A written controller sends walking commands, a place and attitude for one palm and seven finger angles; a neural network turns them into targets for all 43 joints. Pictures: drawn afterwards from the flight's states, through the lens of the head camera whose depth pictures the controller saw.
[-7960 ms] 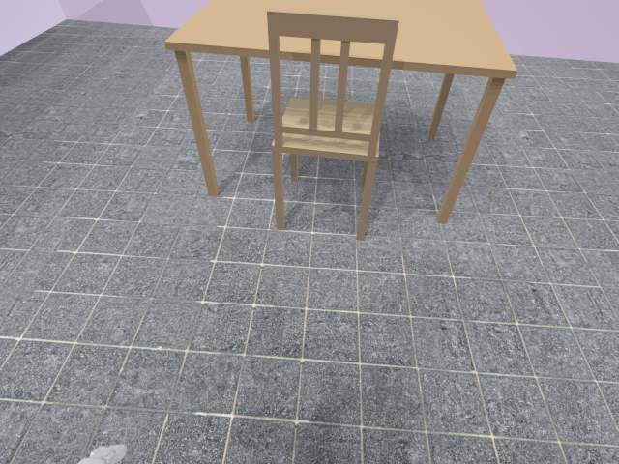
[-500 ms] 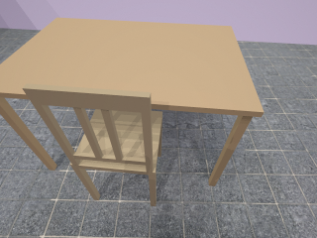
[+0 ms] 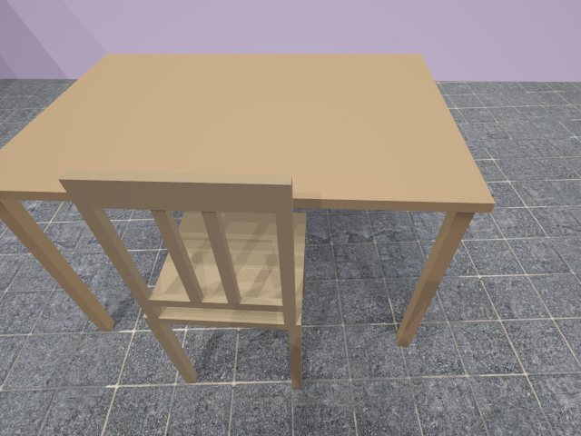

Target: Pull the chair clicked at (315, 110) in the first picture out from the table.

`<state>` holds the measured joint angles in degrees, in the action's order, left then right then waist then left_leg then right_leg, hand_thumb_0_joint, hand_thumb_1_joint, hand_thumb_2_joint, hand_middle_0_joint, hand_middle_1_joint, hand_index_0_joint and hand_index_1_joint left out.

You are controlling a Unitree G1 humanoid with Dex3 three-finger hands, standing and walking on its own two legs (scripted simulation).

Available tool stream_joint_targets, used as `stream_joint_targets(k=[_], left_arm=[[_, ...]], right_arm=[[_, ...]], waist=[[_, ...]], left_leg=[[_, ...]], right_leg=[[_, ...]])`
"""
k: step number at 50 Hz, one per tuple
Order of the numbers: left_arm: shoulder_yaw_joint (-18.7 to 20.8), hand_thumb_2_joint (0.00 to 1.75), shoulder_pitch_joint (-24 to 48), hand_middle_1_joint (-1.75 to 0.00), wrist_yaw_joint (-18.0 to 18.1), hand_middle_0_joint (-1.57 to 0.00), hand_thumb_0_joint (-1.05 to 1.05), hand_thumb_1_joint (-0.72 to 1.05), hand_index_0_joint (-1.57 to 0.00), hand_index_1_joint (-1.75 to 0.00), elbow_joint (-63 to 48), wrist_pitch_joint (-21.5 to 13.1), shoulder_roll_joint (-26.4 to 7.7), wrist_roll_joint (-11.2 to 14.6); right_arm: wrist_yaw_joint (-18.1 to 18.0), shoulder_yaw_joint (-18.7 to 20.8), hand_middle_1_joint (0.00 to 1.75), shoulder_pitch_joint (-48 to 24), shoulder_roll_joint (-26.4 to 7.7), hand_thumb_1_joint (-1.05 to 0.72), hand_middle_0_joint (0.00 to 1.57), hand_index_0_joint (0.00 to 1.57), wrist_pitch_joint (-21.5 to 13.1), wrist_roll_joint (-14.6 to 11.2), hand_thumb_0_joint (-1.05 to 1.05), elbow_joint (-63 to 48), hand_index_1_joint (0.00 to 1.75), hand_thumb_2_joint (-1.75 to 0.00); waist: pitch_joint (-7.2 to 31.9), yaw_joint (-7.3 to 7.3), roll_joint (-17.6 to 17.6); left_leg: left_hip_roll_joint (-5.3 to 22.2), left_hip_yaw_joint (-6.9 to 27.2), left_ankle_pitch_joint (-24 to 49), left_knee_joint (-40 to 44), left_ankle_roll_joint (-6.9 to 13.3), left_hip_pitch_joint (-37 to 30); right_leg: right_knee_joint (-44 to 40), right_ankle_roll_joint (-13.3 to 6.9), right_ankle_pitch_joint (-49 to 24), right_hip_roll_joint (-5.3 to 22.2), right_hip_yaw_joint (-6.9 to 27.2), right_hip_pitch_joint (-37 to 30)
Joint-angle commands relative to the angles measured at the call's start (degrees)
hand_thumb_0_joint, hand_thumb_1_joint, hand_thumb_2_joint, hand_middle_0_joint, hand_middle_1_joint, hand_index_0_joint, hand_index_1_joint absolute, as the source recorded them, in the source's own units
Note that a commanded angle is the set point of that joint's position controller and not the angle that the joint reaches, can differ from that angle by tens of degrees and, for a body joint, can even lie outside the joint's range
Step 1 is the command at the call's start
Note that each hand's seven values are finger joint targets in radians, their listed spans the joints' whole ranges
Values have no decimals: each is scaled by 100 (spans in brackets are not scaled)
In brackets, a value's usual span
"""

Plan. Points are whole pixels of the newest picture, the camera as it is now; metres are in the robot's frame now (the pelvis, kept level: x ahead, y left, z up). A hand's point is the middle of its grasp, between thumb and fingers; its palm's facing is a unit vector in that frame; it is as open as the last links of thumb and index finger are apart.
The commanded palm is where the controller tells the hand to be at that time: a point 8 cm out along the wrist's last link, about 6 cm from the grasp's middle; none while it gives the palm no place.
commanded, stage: look again from close up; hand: left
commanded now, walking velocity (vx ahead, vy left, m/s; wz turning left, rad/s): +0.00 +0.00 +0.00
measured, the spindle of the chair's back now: (180, 259) +0.46 +0.25 -0.08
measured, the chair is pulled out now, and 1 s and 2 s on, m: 0.00 0.00 0.00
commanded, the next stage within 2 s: raise the hand toward the chair's back in 0.74 s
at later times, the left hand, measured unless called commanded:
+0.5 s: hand out of the picture +0.01 +0.18 -0.17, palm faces +0.01 -0.98 -0.18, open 7.3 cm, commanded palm none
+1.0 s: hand (157, 434) +0.15 +0.20 -0.08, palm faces +0.18 -0.96 -0.22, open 7.5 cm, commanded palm +0.11 +0.23 -0.07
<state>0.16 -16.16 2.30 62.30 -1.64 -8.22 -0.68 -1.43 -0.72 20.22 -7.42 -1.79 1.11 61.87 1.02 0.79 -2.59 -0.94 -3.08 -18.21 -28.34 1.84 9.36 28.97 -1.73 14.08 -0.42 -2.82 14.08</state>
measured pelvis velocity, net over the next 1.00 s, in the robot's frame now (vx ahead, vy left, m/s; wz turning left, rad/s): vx -0.01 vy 0.00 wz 0.01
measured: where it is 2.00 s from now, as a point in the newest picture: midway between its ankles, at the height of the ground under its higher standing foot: outside the picture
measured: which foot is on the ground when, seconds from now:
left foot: down 0.00-1.00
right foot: down 0.00-1.00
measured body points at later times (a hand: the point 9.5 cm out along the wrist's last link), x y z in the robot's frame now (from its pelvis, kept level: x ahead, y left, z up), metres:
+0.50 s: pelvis +0.01 +0.02 +0.00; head +0.03 +0.02 +0.45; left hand +0.01 +0.24 -0.16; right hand +0.02 -0.21 -0.16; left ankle -0.03 +0.09 -0.74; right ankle +0.02 -0.10 -0.74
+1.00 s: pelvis -0.01 +0.00 +0.00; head +0.02 -0.01 +0.45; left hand +0.14 +0.25 -0.06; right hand +0.05 -0.24 -0.14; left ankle -0.03 +0.09 -0.74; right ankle +0.02 -0.10 -0.74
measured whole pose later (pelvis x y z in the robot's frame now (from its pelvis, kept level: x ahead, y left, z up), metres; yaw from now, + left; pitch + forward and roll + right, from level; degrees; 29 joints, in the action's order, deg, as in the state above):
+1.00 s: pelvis -0.01 +0.00 +0.00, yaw +1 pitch +1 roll +1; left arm 2.5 -22.3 5.3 18.1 1.3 -12.0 7.5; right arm -3.7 -0.5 18.7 -12.7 -12.9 -1.6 51.4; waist -1.6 2.2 -0.3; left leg -3.1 -3.3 -16.9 -27.8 2.5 12.0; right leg 32.3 -0.9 15.1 1.8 -2.4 18.3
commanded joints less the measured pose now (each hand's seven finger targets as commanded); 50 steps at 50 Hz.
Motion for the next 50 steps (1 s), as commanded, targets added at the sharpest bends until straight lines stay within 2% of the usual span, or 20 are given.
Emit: stream_joint_targets(k=[1,3,5,7,11,15,16,20,33,38,41,42,43,44,45,46,47,48,49,50], left_arm=[[23,90,-318,-30,7,-20,0,90,-20,-30,-212,-26,-446,33],[25,90,-279,-30,1,-20,0,90,-20,-30,-245,8,-452,28],[30,90,-265,-30,3,-20,0,90,-20,-30,-264,17,-481,20],[35,90,-270,-30,0,-20,0,90,-20,-30,-273,34,-486,28],[42,90,-281,-30,10,-20,0,90,-20,-30,-258,21,-538,29],[35,90,-306,-30,15,-20,0,90,-20,-30,-212,14,-558,33],[31,90,-300,-30,20,-20,0,90,-20,-30,-203,10,-574,35],[23,90,-336,-30,31,-20,0,90,-20,-30,-130,21,-568,29],[-14,90,-438,-30,32,-20,0,90,-20,-30,-20,42,-512,18],[-19,90,-466,-30,31,-20,0,90,-20,-30,-30,25,-521,19],[-12,90,-464,-30,33,-20,0,90,-20,-30,-37,25,-516,18],[-113,90,-46,-30,48,-20,0,90,-20,-30,-359,-87,-1258,105],[979,89,3702,-30,222,-20,0,88,-20,-30,-8095,-764,-2198,1126],[325,88,1406,-29,277,-20,0,85,-20,-29,-6939,-294,-1222,788],[190,87,954,-29,375,-19,0,83,-19,-29,-5651,15,-658,776],[-280,86,91,-29,354,-19,0,81,-19,-29,-5550,236,-17,838],[-232,85,-116,-28,293,-19,0,78,-19,-28,-5661,252,41,913],[-82,84,383,-28,203,-19,0,76,-19,-28,-6202,-51,-127,1023],[188,83,262,-27,157,-18,0,74,-18,-27,-6121,-344,-388,929],[346,82,118,-27,81,-18,0,71,-18,-27,-6045,-648,-474,855]], right_arm=[[-43,58,30,299,-590,-90,20,20,-87,-20,0,-165,30,-90],[-38,56,30,222,-619,-90,20,20,-80,-11,0,-155,30,-90],[-30,58,30,200,-645,-90,20,20,-80,-13,0,-136,30,-90],[-34,57,30,158,-633,-90,20,20,-86,-7,0,-114,30,-90],[-49,64,30,109,-701,-90,20,20,-114,-18,0,-57,30,-90],[-63,77,30,55,-717,-90,20,20,-112,-30,0,-8,30,-90],[-67,79,30,63,-730,-90,20,20,-117,-34,0,18,30,-90],[-83,81,30,17,-718,-90,20,20,-96,-42,0,75,30,-90],[-90,60,30,-96,-680,-90,20,20,-71,-57,0,188,30,-90],[-79,60,30,-95,-671,-90,20,20,-80,-61,0,219,30,-90],[-75,55,30,-50,-646,-90,20,20,-84,-62,0,248,30,-90],[-51,100,30,-561,-1036,-90,20,20,-43,-57,0,-293,30,-90],[-305,203,30,-502,-1843,-90,20,20,-803,-360,0,-2172,30,-90],[-443,260,30,-436,-1492,-90,20,20,-1279,-348,0,-1786,30,-90],[-435,208,30,-462,-1458,-90,20,20,-1382,-312,0,-1346,30,-90],[-338,246,30,-504,-1349,-90,20,20,-1404,-356,0,-1517,30,-90],[-328,250,30,-590,-1440,-90,20,20,-1454,-361,0,-1715,30,-90],[-295,289,30,-625,-1549,-90,20,20,-1603,-352,0,-2018,30,-90],[-275,362,30,-638,-1573,-90,20,20,-1710,-261,0,-2190,30,-90],[-206,421,30,-718,-1565,-90,20,20,-1771,-154,0,-2345,30,-90]], waist=[[-712,-94,270],[-862,-115,231],[-816,-112,322],[-731,-132,221],[-356,-105,222],[-222,-84,305],[-194,-74,225],[-275,-63,234],[-596,-86,238],[-506,-90,330],[-464,-82,262],[-602,36,-89],[1125,718,-654],[943,274,-963],[413,242,-615],[-43,266,-196],[-293,383,452],[-177,391,873],[82,409,1229],[302,364,1417]], left_leg=[[701,770,751,982,70,741],[707,830,603,1107,80,816],[695,817,585,1141,81,759],[710,828,666,1195,100,657],[681,678,1417,986,83,231],[678,620,1753,873,79,-13],[678,605,1920,843,72,-72],[687,583,2102,808,60,-162],[680,579,1714,955,58,-107],[673,574,1659,974,62,-166],[679,575,1650,1020,47,-172],[277,685,2683,1123,18,-43],[173,343,2777,681,-171,-416],[385,200,3577,929,-264,-937],[379,193,3130,1056,-299,-553],[397,427,2433,881,-269,-61],[316,489,1734,612,-174,386],[207,542,1193,280,-69,759],[158,564,964,-17,-28,1039],[85,585,772,-340,-31,1396]], right_leg=[[-395,-148,-545,531,649,-273],[-386,-126,-427,500,631,-191],[-386,-104,-442,511,634,-227],[-373,-100,-467,501,611,-256],[-316,-89,-949,574,635,-401],[-311,-88,-1229,606,669,-423],[-295,-89,-1335,625,652,-445],[-303,-83,-1464,632,643,-423],[-529,-63,-1245,642,687,-348],[-574,-63,-1296,662,710,-396],[-579,-63,-1266,666,699,-434],[76,-193,-1514,200,448,-212],[-56,75,-624,-164,90,133],[150,-27,23,-166,46,63],[222,32,193,-135,124,319],[69,23,256,-86,-26,507],[-34,50,88,-107,-168,695],[-71,79,-102,-30,-162,704],[109,98,17,-45,-202,916],[374,108,217,-63,-242,1203]])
